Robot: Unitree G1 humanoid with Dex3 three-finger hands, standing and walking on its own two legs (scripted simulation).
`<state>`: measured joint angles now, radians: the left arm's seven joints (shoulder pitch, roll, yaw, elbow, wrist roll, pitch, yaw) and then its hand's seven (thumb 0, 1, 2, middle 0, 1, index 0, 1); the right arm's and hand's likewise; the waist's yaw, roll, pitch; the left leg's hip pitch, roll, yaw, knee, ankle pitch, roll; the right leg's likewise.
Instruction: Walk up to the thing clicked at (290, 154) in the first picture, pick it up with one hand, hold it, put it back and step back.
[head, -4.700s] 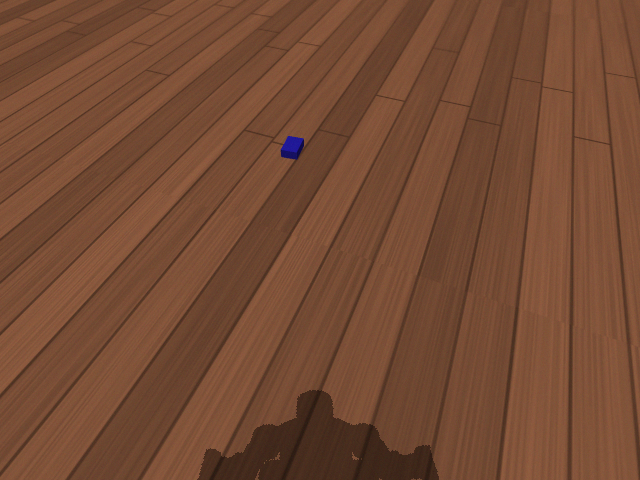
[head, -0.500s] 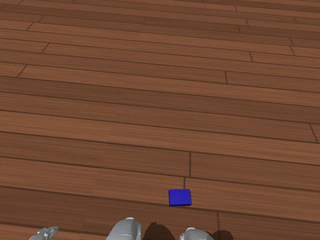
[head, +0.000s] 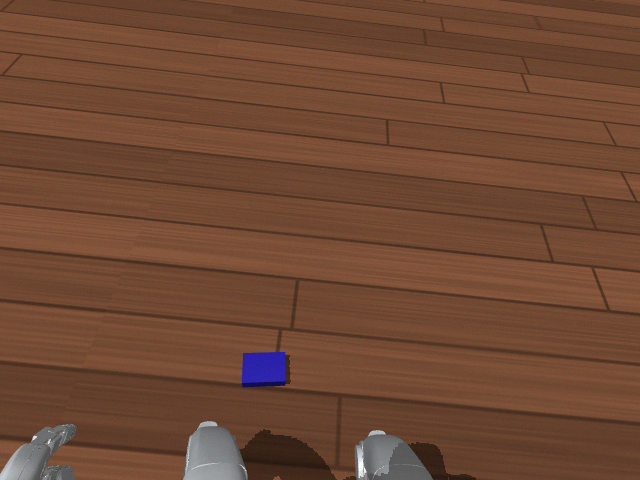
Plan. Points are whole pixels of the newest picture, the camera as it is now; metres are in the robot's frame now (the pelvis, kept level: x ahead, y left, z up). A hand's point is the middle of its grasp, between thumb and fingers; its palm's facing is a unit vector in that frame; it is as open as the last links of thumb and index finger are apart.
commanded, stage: walk up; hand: left
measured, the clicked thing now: (264, 369) +0.45 +0.11 -0.68
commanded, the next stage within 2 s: none
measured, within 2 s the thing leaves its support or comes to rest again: neither
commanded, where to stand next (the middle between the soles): +0.09 -0.16 m, yaw +5 degrees
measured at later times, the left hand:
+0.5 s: hand out of the picture +0.05 +0.11 -0.13, palm faces -0.02 -0.93 -0.38, open 7.4 cm
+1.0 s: hand out of the picture -0.04 +0.09 -0.09, palm faces +0.08 -0.86 -0.50, open 7.4 cm
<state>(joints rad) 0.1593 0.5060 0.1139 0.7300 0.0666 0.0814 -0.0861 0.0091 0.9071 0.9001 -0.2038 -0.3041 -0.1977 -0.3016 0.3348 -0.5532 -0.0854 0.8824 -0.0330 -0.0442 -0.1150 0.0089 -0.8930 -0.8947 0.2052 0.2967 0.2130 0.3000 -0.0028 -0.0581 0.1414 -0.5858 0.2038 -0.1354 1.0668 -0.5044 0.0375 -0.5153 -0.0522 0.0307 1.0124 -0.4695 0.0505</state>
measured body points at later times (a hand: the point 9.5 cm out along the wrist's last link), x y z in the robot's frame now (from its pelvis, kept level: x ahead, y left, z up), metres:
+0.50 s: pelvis -0.03 -0.19 +0.02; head +0.00 -0.16 +0.46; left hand +0.05 +0.15 -0.10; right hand +0.02 -0.55 -0.06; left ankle +0.03 +0.01 -0.67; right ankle -0.02 -0.35 -0.67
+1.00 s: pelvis -0.03 -0.21 +0.04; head +0.04 -0.22 +0.48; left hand -0.05 +0.13 -0.06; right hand +0.13 -0.50 -0.09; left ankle -0.01 -0.07 -0.67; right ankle -0.02 -0.36 -0.67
